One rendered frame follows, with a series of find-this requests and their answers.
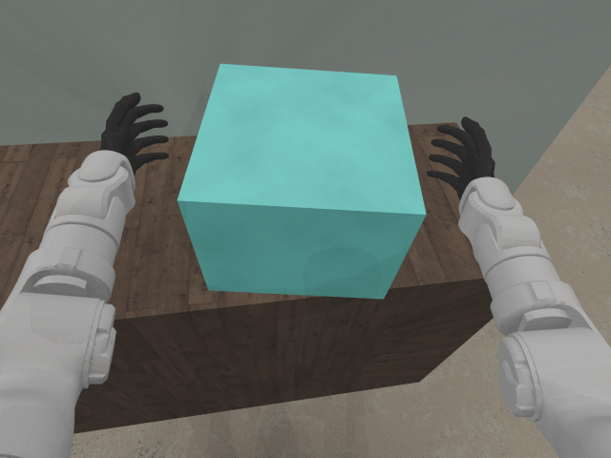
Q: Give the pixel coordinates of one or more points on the robot right forearm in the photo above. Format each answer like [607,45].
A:
[527,293]

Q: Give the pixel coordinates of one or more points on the carton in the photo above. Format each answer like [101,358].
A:
[302,182]

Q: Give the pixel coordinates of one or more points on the right robot upper arm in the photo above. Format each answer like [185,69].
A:
[560,379]

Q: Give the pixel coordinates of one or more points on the pedestal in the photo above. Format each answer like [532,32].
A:
[182,350]

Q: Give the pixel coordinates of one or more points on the robot left forearm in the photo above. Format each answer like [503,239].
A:
[77,253]

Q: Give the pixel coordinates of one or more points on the robot right hand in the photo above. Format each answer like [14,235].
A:
[476,156]

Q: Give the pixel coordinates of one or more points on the robot left hand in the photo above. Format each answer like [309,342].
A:
[121,131]

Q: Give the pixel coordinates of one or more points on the left robot upper arm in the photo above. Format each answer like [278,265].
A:
[51,346]

